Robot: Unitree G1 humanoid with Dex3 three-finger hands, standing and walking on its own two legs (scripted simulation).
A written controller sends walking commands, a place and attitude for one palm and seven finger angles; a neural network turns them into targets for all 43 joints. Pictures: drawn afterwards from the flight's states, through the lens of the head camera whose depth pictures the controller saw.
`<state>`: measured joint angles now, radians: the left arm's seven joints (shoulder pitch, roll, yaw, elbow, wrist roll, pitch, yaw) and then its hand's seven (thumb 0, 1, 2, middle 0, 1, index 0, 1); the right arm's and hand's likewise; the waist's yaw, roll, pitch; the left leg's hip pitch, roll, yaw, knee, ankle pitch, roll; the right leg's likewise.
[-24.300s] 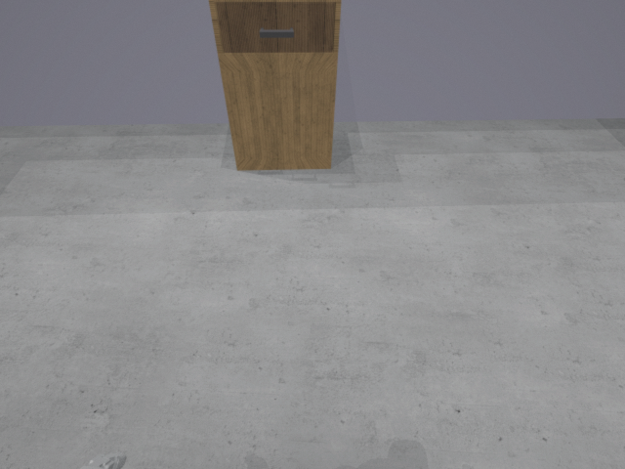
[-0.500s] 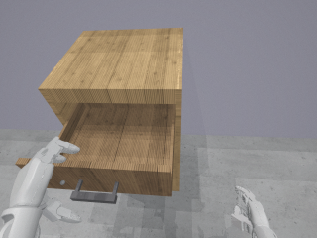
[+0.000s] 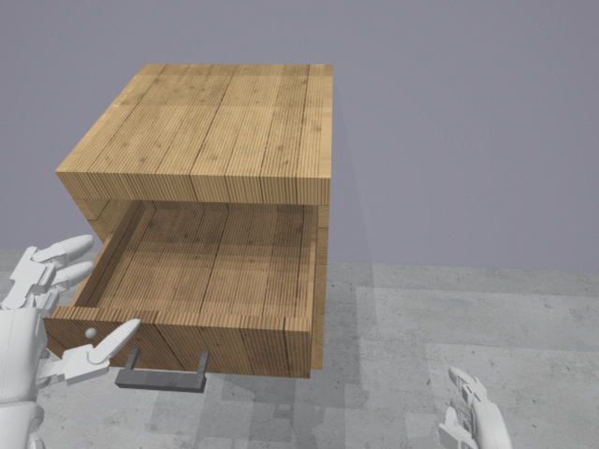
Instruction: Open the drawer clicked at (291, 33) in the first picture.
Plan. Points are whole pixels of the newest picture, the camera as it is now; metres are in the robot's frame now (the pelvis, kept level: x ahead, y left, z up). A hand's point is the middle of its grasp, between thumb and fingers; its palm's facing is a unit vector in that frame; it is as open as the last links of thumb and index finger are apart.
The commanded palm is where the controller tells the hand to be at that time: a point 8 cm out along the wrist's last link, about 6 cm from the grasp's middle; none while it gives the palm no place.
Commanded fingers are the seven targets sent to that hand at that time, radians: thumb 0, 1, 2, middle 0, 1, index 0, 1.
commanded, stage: draw the hand back to the body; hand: left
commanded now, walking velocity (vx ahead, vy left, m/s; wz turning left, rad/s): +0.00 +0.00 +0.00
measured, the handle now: (165, 368) +0.24 +0.25 -0.08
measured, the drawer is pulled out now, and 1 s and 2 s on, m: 0.25 0.25 0.25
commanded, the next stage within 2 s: step back with the hand held close in 0.42 s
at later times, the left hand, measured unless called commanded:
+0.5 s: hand (74, 344) +0.17 +0.24 +0.15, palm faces +0.40 -0.82 -0.41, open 7.5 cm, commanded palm +0.12 +0.28 +0.17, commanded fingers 0.00 0.90 0.90 -0.20 -0.30 -0.20 -0.30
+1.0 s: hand (37, 379) +0.14 +0.26 +0.15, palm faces +0.31 -0.80 -0.52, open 7.4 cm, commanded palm +0.07 +0.30 +0.17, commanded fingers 0.00 0.90 0.90 -0.20 -0.30 -0.20 -0.30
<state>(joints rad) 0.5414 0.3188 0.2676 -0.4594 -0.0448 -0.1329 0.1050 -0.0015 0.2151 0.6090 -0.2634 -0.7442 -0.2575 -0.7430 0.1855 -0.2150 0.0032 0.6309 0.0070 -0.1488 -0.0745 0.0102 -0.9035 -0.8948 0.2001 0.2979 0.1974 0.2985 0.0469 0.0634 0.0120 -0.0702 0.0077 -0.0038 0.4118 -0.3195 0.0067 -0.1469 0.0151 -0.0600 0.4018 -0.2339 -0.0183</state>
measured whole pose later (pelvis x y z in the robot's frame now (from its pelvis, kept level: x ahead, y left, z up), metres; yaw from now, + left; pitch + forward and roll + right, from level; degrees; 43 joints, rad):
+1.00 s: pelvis -0.05 +0.02 -0.01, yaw +1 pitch +2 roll +0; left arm 0.65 0.40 0.39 -0.60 -0.03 -0.21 0.13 0.01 0.89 0.90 -0.22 -0.31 -0.21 -0.30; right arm 0.16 -0.21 -0.02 0.55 0.02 -0.06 -0.08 0.01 -0.90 -0.89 0.20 0.30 0.20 0.30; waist -0.01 0.00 0.03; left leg -0.28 -0.04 0.00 0.51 -0.27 0.03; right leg -0.35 -0.03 -0.05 0.49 -0.18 0.00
